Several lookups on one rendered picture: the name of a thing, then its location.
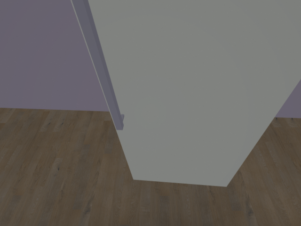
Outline fridge door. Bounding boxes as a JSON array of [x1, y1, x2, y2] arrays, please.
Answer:
[[71, 0, 301, 187]]

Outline handle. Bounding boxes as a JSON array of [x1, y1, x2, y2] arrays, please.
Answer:
[[72, 0, 124, 130]]

